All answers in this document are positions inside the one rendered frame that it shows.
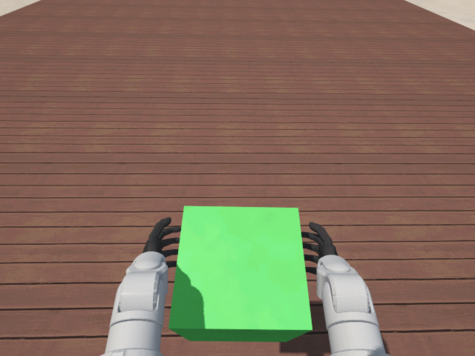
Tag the right robot hand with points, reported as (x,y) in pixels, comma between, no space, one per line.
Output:
(325,245)

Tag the left robot hand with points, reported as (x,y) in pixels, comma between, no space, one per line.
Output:
(155,242)

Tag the left robot forearm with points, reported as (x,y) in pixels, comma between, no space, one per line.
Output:
(138,312)

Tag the carton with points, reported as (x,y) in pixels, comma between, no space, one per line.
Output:
(240,275)

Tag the right robot forearm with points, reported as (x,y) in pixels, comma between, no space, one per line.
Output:
(350,316)

